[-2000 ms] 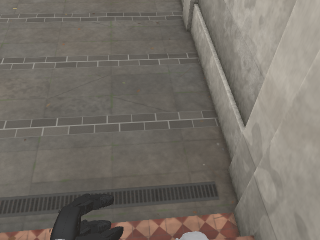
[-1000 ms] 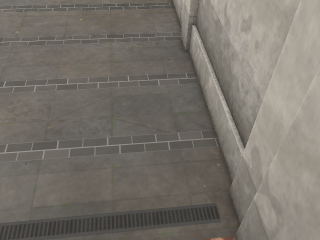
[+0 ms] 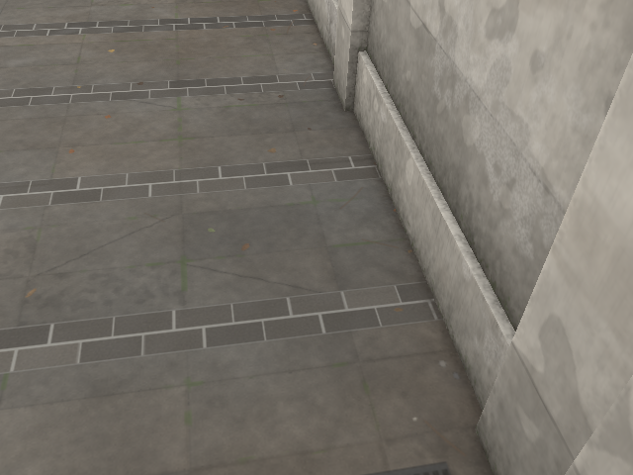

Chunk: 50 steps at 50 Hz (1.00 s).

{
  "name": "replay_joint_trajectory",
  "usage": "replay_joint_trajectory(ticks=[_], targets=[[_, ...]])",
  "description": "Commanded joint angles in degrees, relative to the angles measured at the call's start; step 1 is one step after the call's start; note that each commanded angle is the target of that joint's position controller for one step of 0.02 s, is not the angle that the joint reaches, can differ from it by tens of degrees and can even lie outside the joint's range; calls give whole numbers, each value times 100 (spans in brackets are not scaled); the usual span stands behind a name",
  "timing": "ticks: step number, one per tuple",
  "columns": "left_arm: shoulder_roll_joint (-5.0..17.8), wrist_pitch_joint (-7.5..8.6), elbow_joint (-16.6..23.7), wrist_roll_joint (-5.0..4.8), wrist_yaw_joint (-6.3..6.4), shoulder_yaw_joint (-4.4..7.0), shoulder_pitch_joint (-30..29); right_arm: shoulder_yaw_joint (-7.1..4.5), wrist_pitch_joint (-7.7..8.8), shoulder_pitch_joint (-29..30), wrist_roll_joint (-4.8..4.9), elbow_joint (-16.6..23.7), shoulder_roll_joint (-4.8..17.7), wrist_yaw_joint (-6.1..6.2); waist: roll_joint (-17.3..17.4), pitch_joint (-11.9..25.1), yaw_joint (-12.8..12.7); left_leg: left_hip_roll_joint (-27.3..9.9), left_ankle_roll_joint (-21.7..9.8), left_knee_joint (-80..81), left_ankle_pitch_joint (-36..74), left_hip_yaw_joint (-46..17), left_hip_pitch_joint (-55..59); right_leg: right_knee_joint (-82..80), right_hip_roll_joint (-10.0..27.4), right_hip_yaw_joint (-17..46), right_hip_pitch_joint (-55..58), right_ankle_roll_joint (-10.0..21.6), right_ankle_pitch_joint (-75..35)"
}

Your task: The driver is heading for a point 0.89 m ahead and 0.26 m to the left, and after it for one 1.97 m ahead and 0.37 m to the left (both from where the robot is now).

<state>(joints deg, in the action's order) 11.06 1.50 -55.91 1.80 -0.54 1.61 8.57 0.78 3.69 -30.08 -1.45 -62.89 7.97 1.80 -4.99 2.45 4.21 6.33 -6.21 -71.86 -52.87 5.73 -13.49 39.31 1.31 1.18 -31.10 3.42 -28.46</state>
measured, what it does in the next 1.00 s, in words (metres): goes down, turning left: right foot 0.21 m lower, then left foot 0.21 m lower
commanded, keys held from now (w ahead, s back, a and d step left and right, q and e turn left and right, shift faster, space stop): w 0.02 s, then w+q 0.92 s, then w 0.06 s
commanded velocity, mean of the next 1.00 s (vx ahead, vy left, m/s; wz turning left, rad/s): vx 0.50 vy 0.00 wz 0.44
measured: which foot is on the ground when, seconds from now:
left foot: down 0.00-0.08, up 0.10-0.56, down 0.58-1.00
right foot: up 0.00-0.06, down 0.08-0.58, up 0.60-1.00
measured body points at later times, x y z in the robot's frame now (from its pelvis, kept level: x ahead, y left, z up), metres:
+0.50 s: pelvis +0.23 +0.01 -0.21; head +0.21 +0.01 +0.24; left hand +0.12 +0.22 -0.36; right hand +0.41 -0.20 -0.33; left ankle +0.37 +0.15 -0.90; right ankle +0.11 -0.10 -0.82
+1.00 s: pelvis +0.51 +0.08 -0.41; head +0.49 +0.10 +0.04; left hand +0.57 +0.37 -0.52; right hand +0.56 -0.16 -0.55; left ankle +0.31 +0.13 -1.04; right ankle +0.72 +0.03 -1.12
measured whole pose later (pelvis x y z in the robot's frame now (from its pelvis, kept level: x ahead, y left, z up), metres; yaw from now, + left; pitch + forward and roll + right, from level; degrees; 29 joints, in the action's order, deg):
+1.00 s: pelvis +0.51 +0.08 -0.41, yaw +29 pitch +0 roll +2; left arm 13.6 3.3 -49.6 1.8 -2.6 2.7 4.8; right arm -0.7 3.6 -27.9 -2.1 -58.1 9.4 2.2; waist -4.6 3.2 6.0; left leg 10.3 -4.5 -66.8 -52.0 -10.1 -13.3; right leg 34.5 2.1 6.1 -31.7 -1.2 -23.0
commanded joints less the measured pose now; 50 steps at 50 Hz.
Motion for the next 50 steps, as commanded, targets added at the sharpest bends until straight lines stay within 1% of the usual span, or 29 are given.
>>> replay_joint_trajectory(ticks=[1, 3, 4, 5, 7, 8, 9, 10, 11, 13, 14, 16, 18, 24, 25, 26, 28, 29, 30, 31, 33, 34, 36, 37, 38, 39, 41, 47, 50], targets=[[676, 120, 194, -186, 18, 151, 667, -206, -63, 218, -211, 134, 882, 62, 1184, -1043, -339, -1306, -735, 544, 5109, -2035, -505, -1656, 562, 407, 719, 183, 1098], [860, 111, -207, -197, 22, 322, 1807, -282, -202, -182, -201, -3, 814, 121, 322, -683, -605, -830, -644, -1893, 6198, -1319, -503, -3176, 275, -306, 2187, 192, 1739], [833, 84, -448, -163, -30, 387, 2536, -373, -211, 45, -186, 24, 905, 65, -585, -487, -1017, -142, -576, -4137, 2907, -840, -1793, -3016, 751, -32, 3569, 495, 520], [759, 66, -509, -151, -171, 229, 2742, -322, -174, -210, -3, 369, 479, 23, -1044, 100, -616, 201, -357, -5246, -211, -778, -4370, 347, 1360, 330, 5424, 489, -1912], [812, 35, -499, -214, -257, 153, 2966, -313, -213, 4, 45, 493, 650, 65, -384, 252, -685, -226, -438, -4896, 889, -1070, -5441, 25, 1780, 1029, 4589, 905, 959], [1321, 61, -512, -183, -112, 300, 2868, -262, -255, 376, -13, 737, 563, -4, -1144, 221, -694, -470, -202, -4738, 1321, -1082, -5742, -911, 2513, 2479, 3891, 1643, 4260], [738, 138, -382, -60, -75, 94, 2430, -331, -275, 1159, -119, 837, 840, -20, -5, -524, -595, -542, 20, -3764, 2905, -1360, -5833, -1422, 2114, 2051, 2770, 1436, 5607], [607, 246, -412, -30, -71, -18, 2231, -342, -316, 1616, -250, 972, 684, -45, -282, -951, -585, -616, 202, -3224, 3615, -1620, -5819, -1180, 2129, 2193, 1954, 1220, 5412], [-13, 311, -297, -54, 39, -261, 1744, -283, -341, 1687, -141, 1116, 508, -136, 167, -1327, -165, -531, 494, -1736, 4823, -1622, -5152, -1058, 1896, 1484, 583, 881, 4658], [529, 462, -281, 38, 41, -201, 1810, -267, -421, 1036, -249, 713, 242, -195, 154, -953, 18, -418, 537, -1093, 5959, -1316, -3508, -767, 1672, 987, -449, 652, 3677], [848, 477, -312, -59, 23, -119, 1841, -306, -474, 707, -282, 539, 359, -182, 36, -660, 165, -453, 520, -1060, 6017, -1238, -2979, -744, 1645, 917, -470, 642, 2965], [667, 565, -395, -160, 18, -144, 1831, -421, -423, 1291, -182, 813, 578, -241, -284, -726, 27, -563, 308, 30, 7389, -1413, -3510, -296, 1337, 646, 343, 356, 4228], [694, 577, -285, -167, 105, -127, 1564, -410, -316, 2100, -80, 1082, 729, -333, 312, -915, -198, -458, 387, 1685, 8955, -1288, -2759, -97, 1137, 267, -123, 288, 6244], [555, 521, -480, 121, 218, -79, 2177, -387, -194, 3018, 45, 1399, 501, -407, -49, -1587, -1050, -731, 222, 3289, 8928, -478, -1965, 1204, 1315, -273, 604, 389, 5663], [621, 480, -457, 156, 212, -34, 2012, -429, -202, 2868, 13, 1380, 618, -408, -90, -1574, -1033, -776, 188, 3285, 8635, -377, -1859, 1566, 1337, -220, 827, 441, 5097], [912, 408, -336, 206, 191, 58, 1404, -488, -214, 2025, 62, 1289, 772, -355, -534, -1081, -447, -1106, 8, 3584, 8055, -550, -1108, 2388, 1521, -108, 937, 541, 4222], [709, 127, -581, 184, 327, 107, 1942, -639, -153, 691, 74, 720, 1125, -327, 139, -465, -222, -870, -74, 5666, 6744, -339, 334, 4754, 1092, -632, 1583, 601, 2332], [843, 59, -534, 192, 371, 190, 1822, -735, -137, -32, 26, 405, 1176, -374, 960, -362, 265, -934, -204, 6006, 6914, -412, 1572, 6788, 707, -843, 745, 619, 3679], [506, 117, -252, 192, 298, 163, 1831, -733, -160, -288, 49, 182, 1504, -466, 2346, -440, 52, -1243, -223, 3781, 9368, -506, 2921, 8526, -75, -1104, -1765, 342, 7760], [477, 159, 268, 261, 198, 101, 1623, -628, -162, -296, 144, 331, 1526, -491, 2161, -137, -156, -1558, -609, 2735, 10406, -1616, 3651, 8412, 58, -635, -3568, 320, 7664], [672, 126, 252, 362, 34, 125, 1057, -522, -268, -121, 300, 455, 1291, -381, 666, 121, 41, -1696, -914, 3269, 7151, -2551, 2510, 7553, 368, -231, -3843, 155, 7204], [120, 206, 576, 232, 53, -9, 1140, -579, -142, -297, 139, 305, 1751, -225, 2145, 624, -166, -2683, -1656, 3787, 4917, -4077, 2346, 6138, 482, 336, -4188, -73, 5749], [562, 86, 645, 237, 95, 78, 225, -268, 4, 614, 22, 603, 851, -144, 601, -675, -522, -2305, -1559, 4128, 5381, -3835, -538, 3862, 504, 349, -2788, -752, 4061], [447, 30, 470, 255, 106, 88, 280, -293, -15, 929, -49, 689, 977, -101, 392, -597, -626, -1955, -1440, 4071, 5654, -3578, -1228, 3392, 398, 139, -1832, -905, 3861], [390, -10, 102, 301, 71, 86, 1024, -368, 6, 836, -124, 712, 1316, -79, 798, -182, -788, -1897, -1335, 3833, 6647, -3391, -1361, 3820, 259, -25, -1122, -834, 3155], [647, 37, 216, 238, -18, 181, 946, -397, 47, 736, -40, 521, 1208, -62, 951, -235, -762, -1455, -1071, 3406, 5616, -3106, -895, 2975, 378, 279, -1584, -722, 1827], [639, 81, 602, 201, -115, 165, -168, -354, 77, 909, 146, 599, 981, -28, 881, -391, -465, -925, -880, 3362, 3308, -3040, -1511, 1562, 210, 172, -822, -563, 350], [451, 217, 1040, 99, -218, 136, -1068, -281, 67, 301, -40, 801, 948, 36, 1060, -847, 105, -687, -1073, 2327, 2829, -3552, -649, -19, -1, 465, -921, -470, 509], [437, 363, 1092, -195, -207, 134, -995, -241, 13, 158, -154, 623, 792, 145, 1305, -1220, 343, -451, -906, 1787, 3446, -3304, -465, -1620, 223, 623, -177, -427, 451]])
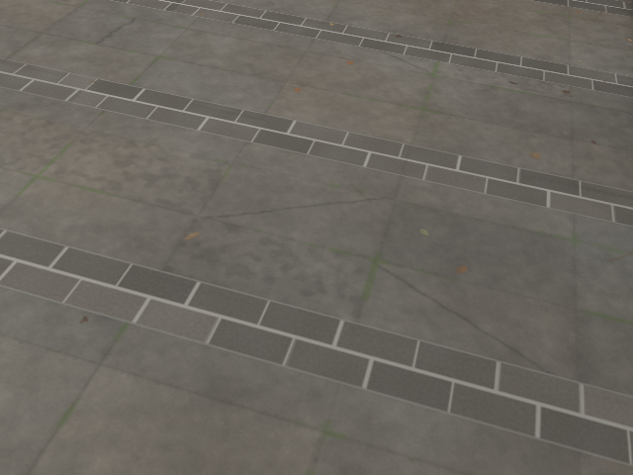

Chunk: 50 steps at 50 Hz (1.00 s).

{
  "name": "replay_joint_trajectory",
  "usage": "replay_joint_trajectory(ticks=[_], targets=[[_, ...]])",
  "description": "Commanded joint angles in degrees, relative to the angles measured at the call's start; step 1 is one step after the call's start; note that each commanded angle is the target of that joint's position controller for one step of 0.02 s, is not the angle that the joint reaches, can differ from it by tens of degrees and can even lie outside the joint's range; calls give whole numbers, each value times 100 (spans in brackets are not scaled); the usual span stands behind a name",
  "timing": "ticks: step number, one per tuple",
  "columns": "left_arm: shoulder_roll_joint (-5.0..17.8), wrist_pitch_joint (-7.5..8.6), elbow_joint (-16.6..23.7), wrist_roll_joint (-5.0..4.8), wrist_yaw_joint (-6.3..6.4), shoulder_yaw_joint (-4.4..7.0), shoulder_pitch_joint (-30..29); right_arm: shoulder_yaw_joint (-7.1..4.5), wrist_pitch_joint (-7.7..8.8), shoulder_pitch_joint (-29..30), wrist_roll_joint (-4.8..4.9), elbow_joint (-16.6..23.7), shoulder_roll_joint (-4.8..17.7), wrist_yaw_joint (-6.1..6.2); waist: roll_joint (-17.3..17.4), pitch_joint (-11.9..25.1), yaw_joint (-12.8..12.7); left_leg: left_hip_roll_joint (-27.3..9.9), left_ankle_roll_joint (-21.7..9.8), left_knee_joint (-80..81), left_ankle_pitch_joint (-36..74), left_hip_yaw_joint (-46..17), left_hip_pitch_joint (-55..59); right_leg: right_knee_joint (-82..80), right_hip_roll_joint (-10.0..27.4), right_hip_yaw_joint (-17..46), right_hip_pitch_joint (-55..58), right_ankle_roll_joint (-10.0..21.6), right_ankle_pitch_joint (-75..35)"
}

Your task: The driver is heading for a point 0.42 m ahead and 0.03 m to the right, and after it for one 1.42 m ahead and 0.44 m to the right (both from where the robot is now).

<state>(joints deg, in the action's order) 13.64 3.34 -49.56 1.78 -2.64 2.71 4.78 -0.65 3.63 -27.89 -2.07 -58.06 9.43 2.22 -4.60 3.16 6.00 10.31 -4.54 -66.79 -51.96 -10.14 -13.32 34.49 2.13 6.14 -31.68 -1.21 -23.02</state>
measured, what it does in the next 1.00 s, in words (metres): goes down, turning right: right foot 0.22 m lower, then left foot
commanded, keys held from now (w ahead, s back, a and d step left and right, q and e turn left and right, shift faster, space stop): w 0.30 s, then e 0.70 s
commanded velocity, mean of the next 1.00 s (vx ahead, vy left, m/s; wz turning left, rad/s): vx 0.26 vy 0.00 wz -0.18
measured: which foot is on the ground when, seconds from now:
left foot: down 0.00-0.08, up 0.10-0.46, down 0.48-0.92, up 0.94-1.00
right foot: up 0.00-0.08, down 0.10-0.50, up 0.52-0.90, down 0.92-1.00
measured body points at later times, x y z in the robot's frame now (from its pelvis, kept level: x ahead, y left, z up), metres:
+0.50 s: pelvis +0.28 -0.08 -0.12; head +0.32 -0.07 +0.33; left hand +0.13 +0.09 -0.25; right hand +0.53 -0.25 -0.21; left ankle +0.40 -0.01 -0.84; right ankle +0.17 -0.16 -0.84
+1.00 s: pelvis +0.32 -0.14 -0.11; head +0.32 -0.17 +0.34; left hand +0.48 +0.09 -0.23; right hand +0.33 -0.42 -0.26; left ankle +0.39 -0.02 -0.80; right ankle +0.31 -0.22 -0.84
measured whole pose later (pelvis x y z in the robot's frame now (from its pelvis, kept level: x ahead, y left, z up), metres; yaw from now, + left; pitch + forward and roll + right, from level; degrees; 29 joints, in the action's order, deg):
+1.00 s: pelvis +0.32 -0.14 -0.11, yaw -16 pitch +1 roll +2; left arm 12.3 -2.3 -46.6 2.0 0.2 2.7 13.6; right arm -4.0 -2.5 -12.0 -1.0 -50.7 15.1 2.3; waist 1.6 0.2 0.2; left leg -2.6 1.2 -51.3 -25.4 4.6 -28.8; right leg 35.8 -1.5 0.2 -20.2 3.9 17.2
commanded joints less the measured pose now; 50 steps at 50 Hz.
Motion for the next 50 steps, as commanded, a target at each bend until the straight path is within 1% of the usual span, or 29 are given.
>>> replay_joint_trajectory(ticks=[1, 3, 4, 5, 6, 7, 8, 9, 10, 11, 12, 15, 18, 21, 23, 24, 25, 26, 27, 28, 29, 31, 37, 43, 45, 46, 47, 48, 50], targets=[[290, 155, 284, -354, 47, 91, -39, -136, -5, 170, -165, 146, 741, 176, 1480, -1129, -135, -971, -1079, 914, 3403, -1899, -427, -1759, 530, 384, 524, 199, -371], [700, 138, -295, -394, 89, 292, 1366, -196, -45, 191, -265, 34, 839, 206, 915, -778, -754, -809, -982, -569, 3724, -1435, -654, -2757, 813, 219, 2122, 333, -867], [894, 99, -704, -289, 78, 371, 2105, -234, -42, 25, -194, -49, 717, 117, 186, -444, -990, -310, -728, -1977, 2766, -609, -1161, -2625, 651, 16, 3310, 240, -802], [897, 71, -1066, -236, 19, 381, 3120, -276, -20, 63, -82, -67, 469, 3, -329, -2, -1354, 367, -473, -3936, 416, 49, -2185, -1579, 845, 86, 4514, 274, -1566], [864, 119, -1111, 12, -3, 273, 3028, -313, 44, -527, 229, 16, 438, 14, -1146, 164, -767, 142, -366, -4685, 287, 253, -3808, 177, 1046, 108, 5648, -56, -2508], [609, 124, -1001, 12, -13, 242, 2898, -281, 77, -365, 222, 87, 637, 43, -1583, 436, -865, -218, -432, -5062, 795, 674, -5020, 343, 1352, 668, 6165, 315, -1414], [186, 165, -882, -72, 3, 112, 2919, -233, 36, 141, -22, 144, 601, 6, -1075, 343, -1066, -481, -418, -4786, 1433, 830, -5474, 20, 1185, 669, 5606, 441, 27], [833, 118, -970, -75, 203, 279, 2881, -155, 0, 482, -91, 405, 434, -146, -2083, 741, -908, -634, -320, -4972, 1569, 856, -5624, -904, 2041, 2504, 4959, 1392, 3836], [186, 185, -869, -55, 314, 120, 2574, -192, 8, 1493, -295, 519, 615, -218, -755, 24, -1015, -1072, -252, -4115, 2719, 346, -5688, -1285, 1883, 2442, 3950, 1294, 4402], [22, 313, -869, 77, 317, -12, 2363, -197, 8, 1938, -265, 706, 630, -305, -497, -517, -857, -1183, -108, -2790, 3556, 254, -5258, -1337, 1681, 2208, 2892, 1111, 3688], [-117, 366, -929, 57, 346, -86, 1905, -92, -24, 2299, -117, 883, 441, -377, 20, -1073, -444, -1294, 178, -758, 4247, 761, -3965, -1812, 1015, 1230, 1188, 862, 2622], [126, 390, -878, -171, 353, -80, 2041, 45, -42, 2277, -128, 885, 218, -417, -666, -499, -461, -1057, 359, 1232, 5356, 1172, -1926, -1963, 693, 557, 900, 937, 327], [1, 320, -979, -371, 286, -163, 2562, 182, 6, 2687, 51, 915, 206, -326, -159, -492, -674, -819, 244, 2495, 5631, 1316, -1469, -1807, 594, 449, 1643, 698, -767], [-113, 207, -1140, -230, 324, -220, 3051, 224, 21, 2768, 46, 829, 276, -253, -11, -552, -804, -607, 138, 3225, 5434, 1361, -1153, -1381, 484, 567, 2332, 675, -1131], [-21, 172, -1159, -187, 367, -203, 3068, 194, 88, 2196, 62, 639, 396, -192, 89, -460, -557, -591, 81, 3935, 5613, 1233, -399, -658, 395, 643, 2516, 590, -1283], [88, 200, -1050, -224, 352, -175, 2888, 121, 157, 1693, 40, 547, 634, -131, 216, -185, -301, -916, -46, 4220, 6538, 963, 595, 31, 237, 582, 2129, 502, -969], [-45, 235, -813, -310, 360, -202, 3034, 7, 215, 946, -44, 426, 1090, -72, 717, 583, -231, -2167, -442, 3451, 9355, 119, 2444, 1153, 123, 514, 940, 377, 1171], [-420, 117, -837, -494, 424, -240, 3632, -93, 109, 679, 78, 506, 1184, -87, 1675, 1823, -183, -3671, -1476, 3150, 11443, -1051, 3666, 3095, -568, -55, 120, 293, 5979], [103, -14, -783, -363, 437, -116, 3450, -60, 34, 885, 288, 691, 796, -139, 649, 2098, -263, -3655, -1538, 3404, 10482, -1097, 3174, 3704, -534, -256, 11, 416, 6485], [105, -105, -691, -210, 404, -34, 3020, -28, -3, 1408, 227, 817, 657, -113, 405, 1398, -442, -3328, -1410, 3869, 9153, -858, 2366, 3877, -421, -270, -213, 404, 5961], [-49, -182, -580, -82, 380, -30, 2718, -16, -40, 1766, 176, 882, 527, -47, 488, 683, -600, -3086, -1247, 4331, 8209, -531, 1535, 3793, -287, -389, -339, 358, 5610], [-163, -349, -472, 53, 347, 16, 2467, -55, -56, 1899, 127, 865, 532, 28, 785, -19, -840, -2735, -1038, 4913, 7353, 85, 117, 3565, -153, -476, 148, 206, 4992], [-297, -559, -159, -24, 319, 20, 1982, -210, -31, 1908, 73, 884, 727, 55, 1139, 81, -1039, -2466, -792, 5005, 5975, 1059, -656, 2231, -100, -685, 750, 218, 4305], [53, -658, 332, -51, 202, 54, 1237, -422, -253, 1719, 112, 874, 1223, 71, 1128, 191, -809, -2828, -453, 4723, 4025, 1006, -688, 787, -156, -1010, 1428, 360, 4381], [167, -584, 303, 16, 178, 83, 1455, -443, -405, 1579, 72, 840, 1162, 56, 638, 107, -864, -2603, 10, 3903, 3392, 1409, -1058, -378, -237, -825, 2093, 516, 4181], [530, -516, 392, 60, 199, 140, 1419, -410, -508, 1253, 35, 826, 887, 3, -621, -159, -746, -2042, 458, 2542, 2534, 2008, -1665, -1562, 629, 602, 2154, 687, 4242], [1385, -518, 608, -6, 240, 316, 1431, -347, -551, 1537, 102, 1254, 688, 30, -1510, -520, -788, -1027, 756, 1681, 1550, 1980, -2931, -2060, 2043, 2751, 2052, 1380, 2858], [1340, -534, 417, 63, 327, 355, 1861, -356, -599, 2021, 27, 1318, 852, 37, -697, -593, -1035, -1172, 669, 882, 1749, 1195, -2769, -2027, 1941, 2531, 1776, 1730, 2518], [957, -547, 536, 2, 383, 262, 1142, -363, -561, 1779, 184, 1201, 829, -33, -300, -590, -560, -1259, 546, 711, 2844, 843, -2509, -1867, 1136, 1545, 1567, 1405, 2910]])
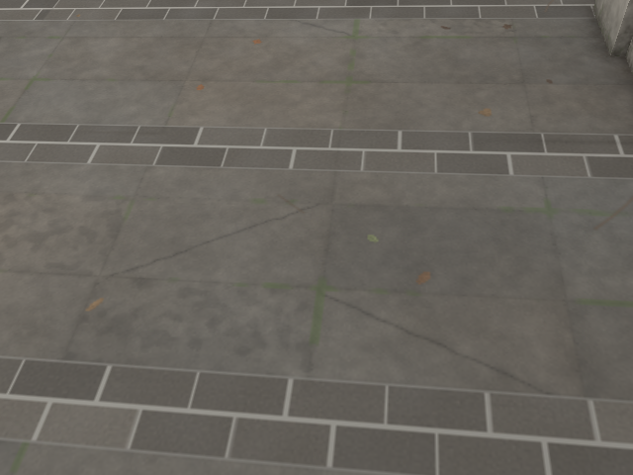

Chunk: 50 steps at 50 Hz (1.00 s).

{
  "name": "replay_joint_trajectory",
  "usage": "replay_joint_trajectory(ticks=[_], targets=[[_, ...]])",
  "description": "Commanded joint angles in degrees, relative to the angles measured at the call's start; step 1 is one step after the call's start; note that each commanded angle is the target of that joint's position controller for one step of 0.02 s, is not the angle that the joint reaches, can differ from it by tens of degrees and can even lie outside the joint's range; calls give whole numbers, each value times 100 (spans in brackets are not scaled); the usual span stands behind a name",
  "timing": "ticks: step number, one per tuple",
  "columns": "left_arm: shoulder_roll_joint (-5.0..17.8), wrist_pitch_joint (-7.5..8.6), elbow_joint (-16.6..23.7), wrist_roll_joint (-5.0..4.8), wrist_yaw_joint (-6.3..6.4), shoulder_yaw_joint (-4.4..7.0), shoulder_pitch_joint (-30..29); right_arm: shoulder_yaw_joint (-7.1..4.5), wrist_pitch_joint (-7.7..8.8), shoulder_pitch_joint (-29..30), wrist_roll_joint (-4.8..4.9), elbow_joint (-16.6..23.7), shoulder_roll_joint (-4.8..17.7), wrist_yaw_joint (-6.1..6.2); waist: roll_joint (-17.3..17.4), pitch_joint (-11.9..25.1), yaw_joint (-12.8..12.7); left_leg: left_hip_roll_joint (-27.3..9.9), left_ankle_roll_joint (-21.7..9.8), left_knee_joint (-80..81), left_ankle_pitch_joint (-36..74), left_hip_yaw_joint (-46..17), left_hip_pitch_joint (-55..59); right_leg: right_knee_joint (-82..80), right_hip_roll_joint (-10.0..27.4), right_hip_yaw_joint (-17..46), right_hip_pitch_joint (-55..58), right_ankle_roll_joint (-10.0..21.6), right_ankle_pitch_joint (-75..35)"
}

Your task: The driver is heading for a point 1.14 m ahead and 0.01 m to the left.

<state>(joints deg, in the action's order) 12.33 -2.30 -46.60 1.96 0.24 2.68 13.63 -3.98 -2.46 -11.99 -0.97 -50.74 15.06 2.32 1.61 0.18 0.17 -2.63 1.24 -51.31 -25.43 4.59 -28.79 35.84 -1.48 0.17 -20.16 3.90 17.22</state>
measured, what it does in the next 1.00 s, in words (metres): steps on the spot: left foot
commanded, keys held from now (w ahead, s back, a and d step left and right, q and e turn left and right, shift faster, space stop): e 0.18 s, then no key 0.82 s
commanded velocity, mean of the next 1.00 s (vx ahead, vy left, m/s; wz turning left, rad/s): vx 0.01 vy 0.00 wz -0.24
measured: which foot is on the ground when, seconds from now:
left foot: up 0.00-0.48, down 0.50-1.00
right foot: down 0.00-1.00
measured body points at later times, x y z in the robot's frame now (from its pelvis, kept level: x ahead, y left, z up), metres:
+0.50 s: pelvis +0.00 +0.01 +0.01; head +0.02 +0.02 +0.46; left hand +0.11 +0.25 -0.13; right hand +0.06 -0.26 -0.12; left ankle +0.01 +0.12 -0.73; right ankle +0.02 -0.08 -0.73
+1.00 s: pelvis -0.01 +0.02 +0.01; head +0.00 +0.03 +0.46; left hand +0.06 +0.26 -0.14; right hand -0.03 -0.23 -0.13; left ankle +0.01 +0.12 -0.73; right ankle -0.03 -0.10 -0.73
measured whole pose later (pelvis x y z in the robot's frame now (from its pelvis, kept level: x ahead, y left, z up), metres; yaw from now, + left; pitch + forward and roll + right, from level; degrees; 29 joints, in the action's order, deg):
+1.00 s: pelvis -0.01 +0.02 +0.01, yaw -12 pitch -3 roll +0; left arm 11.8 -0.7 -62.5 1.1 1.0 0.8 13.0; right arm -1.2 -0.2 -13.7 -0.9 -59.8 11.6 0.7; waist -0.2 -3.1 -0.2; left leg 2.0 -1.9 -24.8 -13.7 -1.0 -8.5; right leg 23.5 -2.1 4.5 -8.5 -0.1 12.5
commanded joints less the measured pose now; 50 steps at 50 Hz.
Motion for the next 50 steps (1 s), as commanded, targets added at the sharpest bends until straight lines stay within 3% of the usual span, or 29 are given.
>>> replay_joint_trajectory(ticks=[1, 3, 6, 11, 17, 21, 23, 24, 25, 26, 27, 28, 30, 33, 36, 37, 38, 41, 50], targets=[[1028, 28, 373, -59, 83, 255, -38, -58, 73, 63, 9, 392, 370, -64, -1002, -126, 109, 107, -93, -977, 526, -588, -908, -1934, 1271, 1911, 552, 768, -1350], [852, 82, 471, -139, 41, 216, -62, -84, 57, -107, -79, 310, 429, -105, -746, 219, 125, 179, -111, -1209, 738, -609, -760, -1796, 1146, 1762, 842, 723, -2050], [944, 154, 363, -154, 30, 263, 331, -51, 12, 33, -50, 406, 330, -114, -619, 285, -23, 186, -36, -1053, 855, -707, -949, -1714, 1145, 1929, 1313, 755, -2325], [991, 154, 319, -113, 46, 285, 554, -37, -2, 235, -17, 498, 355, -137, -810, 294, -188, 218, 24, -364, 823, -804, -877, -1746, 1129, 2295, 1581, 755, -1904], [968, 167, 233, -35, 57, 229, 527, 30, 25, 323, 52, 500, 280, -97, -839, 266, -240, 343, -101, 444, 328, -738, 127, -1736, 1043, 2437, 1110, 827, -1628], [955, 126, 142, -9, 31, 187, 366, 67, 77, 81, 114, 398, 267, -66, -839, 217, -130, 521, -280, 1374, 183, -600, 1058, -1686, 972, 2582, 744, 778, -1671], [918, 98, 71, -46, 48, 155, 245, 100, 137, -331, 98, 230, 159, -31, -737, 168, 115, 528, -402, 2761, 1015, -509, 1959, -1482, 755, 2477, 396, 530, -1614], [816, 123, 37, -68, 64, 127, 318, 73, 188, -358, 47, 208, 305, 14, -533, 156, 73, 192, -453, 3124, 1312, -823, 2452, -1298, 578, 2392, 42, 296, -1225], [504, 162, 27, -100, 59, 51, 543, 52, 244, -345, -62, 263, 603, 42, 357, 302, -62, -844, -676, 3577, 1452, -1923, 2801, -547, 113, 1820, -306, 32, -113], [595, 182, 78, -191, 62, 74, 484, 72, 257, 25, -88, 360, 798, 7, 782, 38, -207, -1725, -1207, 3686, 2868, -2708, 2171, -279, -488, 895, -482, -86, 620], [757, 163, -45, -96, 55, 109, 383, 112, 294, 142, -39, 322, 550, -16, 602, 29, -157, -1757, -1485, 3529, 3247, -2525, 1722, 203, -214, 701, 119, -116, 888], [661, 148, -105, -98, 28, 89, 285, 177, 336, 252, 3, 293, 347, -45, 535, -1, -183, -1427, -1386, 3487, 3228, -2193, 1633, 216, -171, 682, 304, -126, 623], [543, 112, -230, -85, -9, 58, 189, 202, 344, 278, -9, 195, 354, -43, 724, -114, -192, -928, -1094, 3339, 3329, -1664, 1625, 114, -162, 535, 496, -171, 212], [439, 101, -471, -103, -2, -9, 226, 179, 330, -1, -9, -18, 446, -67, 591, -84, -165, -729, -983, 2990, 4128, -1428, 1889, -630, -129, 313, 816, -231, -234], [622, 141, -696, -54, 78, -9, 229, 177, 337, -145, 6, -124, 410, -93, 337, -11, -105, -552, -639, 2950, 3119, -1494, 1677, -1257, 309, 728, 1570, -255, -1401], [702, 154, -784, -67, 94, 2, 186, 170, 350, -324, 30, -185, 361, -126, 115, -56, 48, -344, -551, 3037, 2776, -1385, 1524, -1185, 482, 884, 1714, -258, -1774], [607, 144, -914, -130, 72, -15, 201, 183, 349, -318, 58, -282, 276, -139, -134, -133, -24, -188, -487, 3132, 2366, -1196, 1697, -1250, 436, 872, 1435, -253, -1497], [564, 168, -1125, -79, 66, -51, 153, 160, 298, -138, 26, -385, 284, -150, -243, -256, -77, -176, -451, 3055, 2024, -1151, 1893, -1484, 441, 888, 1178, -200, -1305], [469, 205, -1542, -89, 89, -122, 73, 191, 266, -299, 1, -819, 173, -153, -193, -384, -47, -148, -428, 3176, 1470, -1157, 1817, -1631, 489, 920, 1057, -170, -926]])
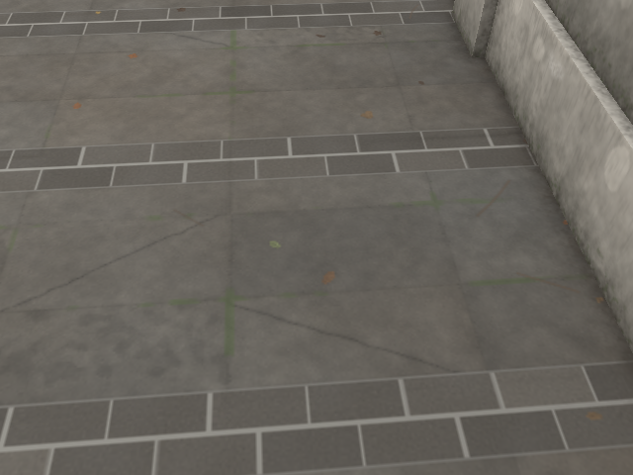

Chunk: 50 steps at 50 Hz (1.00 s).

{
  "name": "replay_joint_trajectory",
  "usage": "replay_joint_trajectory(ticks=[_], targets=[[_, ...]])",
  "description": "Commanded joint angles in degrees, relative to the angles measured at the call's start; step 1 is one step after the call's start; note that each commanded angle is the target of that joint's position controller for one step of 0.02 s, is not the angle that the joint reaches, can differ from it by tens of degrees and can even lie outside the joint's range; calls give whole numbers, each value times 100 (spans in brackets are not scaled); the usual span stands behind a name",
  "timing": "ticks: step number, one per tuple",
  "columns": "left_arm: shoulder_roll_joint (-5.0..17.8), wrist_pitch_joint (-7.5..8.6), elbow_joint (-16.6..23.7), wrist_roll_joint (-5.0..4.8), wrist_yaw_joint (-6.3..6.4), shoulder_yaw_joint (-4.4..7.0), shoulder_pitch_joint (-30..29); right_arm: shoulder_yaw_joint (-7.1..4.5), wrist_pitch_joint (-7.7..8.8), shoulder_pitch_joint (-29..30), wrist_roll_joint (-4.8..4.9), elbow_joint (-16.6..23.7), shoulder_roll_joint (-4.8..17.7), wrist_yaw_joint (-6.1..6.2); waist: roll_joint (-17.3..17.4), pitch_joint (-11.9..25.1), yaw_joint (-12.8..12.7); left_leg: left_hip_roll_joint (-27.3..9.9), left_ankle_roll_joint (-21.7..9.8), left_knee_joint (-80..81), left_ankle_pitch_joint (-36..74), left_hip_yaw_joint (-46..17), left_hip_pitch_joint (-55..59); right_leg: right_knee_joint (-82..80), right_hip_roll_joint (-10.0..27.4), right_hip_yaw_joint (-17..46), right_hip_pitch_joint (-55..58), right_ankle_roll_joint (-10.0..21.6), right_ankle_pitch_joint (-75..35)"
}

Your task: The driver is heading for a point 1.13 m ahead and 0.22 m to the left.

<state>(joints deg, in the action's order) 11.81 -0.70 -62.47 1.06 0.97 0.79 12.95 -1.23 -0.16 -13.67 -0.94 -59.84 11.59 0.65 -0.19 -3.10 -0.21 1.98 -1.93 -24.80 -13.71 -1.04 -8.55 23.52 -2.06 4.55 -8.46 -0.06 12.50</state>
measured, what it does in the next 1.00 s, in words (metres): stands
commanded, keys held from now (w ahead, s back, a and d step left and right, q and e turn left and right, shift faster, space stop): no key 0.88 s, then w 0.12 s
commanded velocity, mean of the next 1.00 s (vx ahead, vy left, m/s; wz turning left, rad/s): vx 0.01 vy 0.00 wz -0.01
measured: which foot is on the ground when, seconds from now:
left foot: down 0.00-1.00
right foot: down 0.00-1.00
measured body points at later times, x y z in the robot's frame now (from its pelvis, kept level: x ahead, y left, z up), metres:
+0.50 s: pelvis -0.01 +0.00 +0.00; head +0.00 +0.01 +0.45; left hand -0.01 +0.23 -0.16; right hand +0.00 -0.23 -0.16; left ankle +0.00 +0.10 -0.74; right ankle +0.00 -0.12 -0.74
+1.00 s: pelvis +0.01 +0.01 +0.00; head +0.01 +0.01 +0.45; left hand -0.01 +0.23 -0.17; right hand -0.01 -0.22 -0.16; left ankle +0.00 +0.10 -0.74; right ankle +0.00 -0.12 -0.74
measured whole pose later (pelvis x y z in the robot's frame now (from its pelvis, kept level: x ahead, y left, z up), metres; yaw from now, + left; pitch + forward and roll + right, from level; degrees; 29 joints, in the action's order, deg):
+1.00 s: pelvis +0.01 +0.01 +0.00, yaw +0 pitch -1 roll +0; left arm 8.8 -0.4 -66.4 1.9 1.2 -0.1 17.4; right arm -1.2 -0.3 -18.4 -1.2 -64.1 9.0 1.2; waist -0.6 -0.3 0.2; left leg 3.1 -3.5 -28.0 -17.4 -0.8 -10.7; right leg 31.8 -1.0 3.6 -12.8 2.0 21.5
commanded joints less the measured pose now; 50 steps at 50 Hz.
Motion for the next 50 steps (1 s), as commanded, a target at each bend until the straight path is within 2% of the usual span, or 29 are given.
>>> replay_joint_trajectory(ticks=[1, 17, 44, 45, 47, 48, 50], targets=[[509, 49, 7, -1, 18, 58, 152, -78, 36, -153, -3, 51, 508, 15, 0, -66, -8, -605, -108, 531, 269, -594, -213, -405, 548, 482, -129, 228, -430], [289, 71, -345, 0, 21, -33, 343, -9, 43, -453, -9, -313, 353, 42, 20, -154, 6, -585, -88, 561, 66, -616, -317, -418, 535, 432, -301, 222, -258], [83, 84, -454, -14, 74, -75, 610, 37, 84, -671, 5, -435, 157, 83, 32, -127, 2, -580, -124, 528, 330, -615, -320, -280, 540, 333, -292, 164, -495], [66, 80, -458, -4, 77, -80, 644, 30, 77, -704, -4, -438, 175, 84, 70, -27, 14, -549, -141, 596, -143, -632, -293, -259, 474, 283, -281, 175, -164], [107, 62, -376, 35, 72, -44, 637, -80, 20, -753, -14, -400, 430, 80, 327, -116, 52, -520, -312, 709, -1714, -829, -402, 210, 149, -6, -596, 267, 958], [116, 52, -284, 79, 52, -27, 578, -137, -19, -872, -19, -388, 547, 72, 512, -225, 118, -665, -490, 853, -2664, -1134, -456, 602, -24, -179, -953, 339, 1551], [-24, 91, -45, 167, -6, -40, 346, -221, -54, -1320, -41, -456, 662, 65, 857, -565, 317, -1407, -942, 1412, -3812, -2145, -416, 1562, -89, -629, -1700, 388, 1541]])
Next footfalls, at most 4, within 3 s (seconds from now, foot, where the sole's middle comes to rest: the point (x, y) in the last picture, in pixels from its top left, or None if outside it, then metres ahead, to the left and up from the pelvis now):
1.64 left None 0.43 0.02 -0.78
2.20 right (360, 365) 0.77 -0.08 -0.78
2.72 left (232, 318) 0.90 0.24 -0.78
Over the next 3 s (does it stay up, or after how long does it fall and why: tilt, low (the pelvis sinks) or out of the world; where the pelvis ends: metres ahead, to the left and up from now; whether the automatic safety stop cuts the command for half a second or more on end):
stays up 0.93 0.20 0.00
